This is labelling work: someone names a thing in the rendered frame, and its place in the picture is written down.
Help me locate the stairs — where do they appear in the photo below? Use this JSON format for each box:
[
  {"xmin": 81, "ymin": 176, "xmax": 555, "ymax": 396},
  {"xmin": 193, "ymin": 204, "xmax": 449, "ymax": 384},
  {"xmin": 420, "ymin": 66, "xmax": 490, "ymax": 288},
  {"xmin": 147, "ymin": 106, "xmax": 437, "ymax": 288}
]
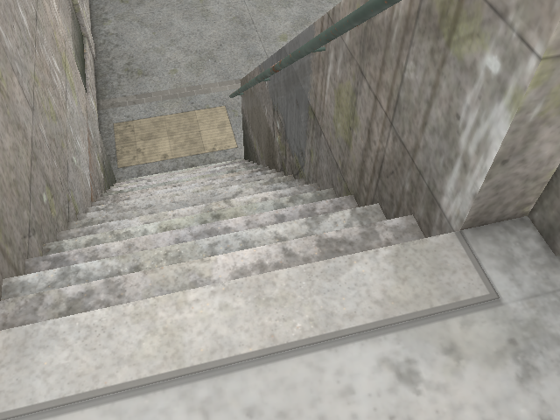
[{"xmin": 0, "ymin": 158, "xmax": 425, "ymax": 331}]

